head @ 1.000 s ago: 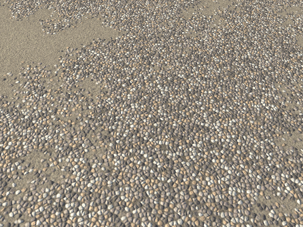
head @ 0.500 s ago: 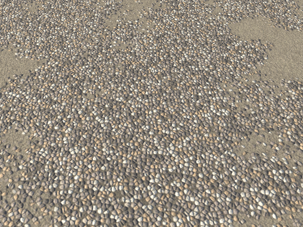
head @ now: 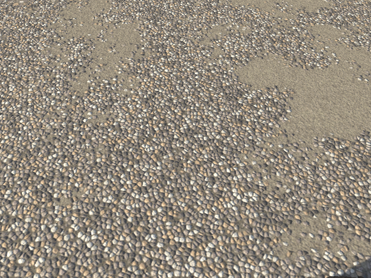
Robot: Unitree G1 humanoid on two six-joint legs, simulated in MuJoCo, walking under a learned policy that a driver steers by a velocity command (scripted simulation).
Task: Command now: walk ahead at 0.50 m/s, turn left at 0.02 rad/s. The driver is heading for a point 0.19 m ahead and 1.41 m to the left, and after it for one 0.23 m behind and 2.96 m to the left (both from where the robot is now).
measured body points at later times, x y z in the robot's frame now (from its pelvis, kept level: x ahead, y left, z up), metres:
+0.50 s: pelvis +0.26 -0.01 +0.01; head +0.27 -0.01 +0.46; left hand +0.41 +0.27 -0.05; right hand +0.35 -0.28 -0.12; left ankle +0.12 +0.09 -0.66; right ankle +0.33 -0.11 -0.72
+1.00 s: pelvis +0.47 +0.13 +0.00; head +0.50 +0.16 +0.44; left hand +0.38 +0.42 -0.12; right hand +0.77 +0.01 -0.08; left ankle +0.50 +0.23 -0.72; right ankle +0.42 -0.08 -0.63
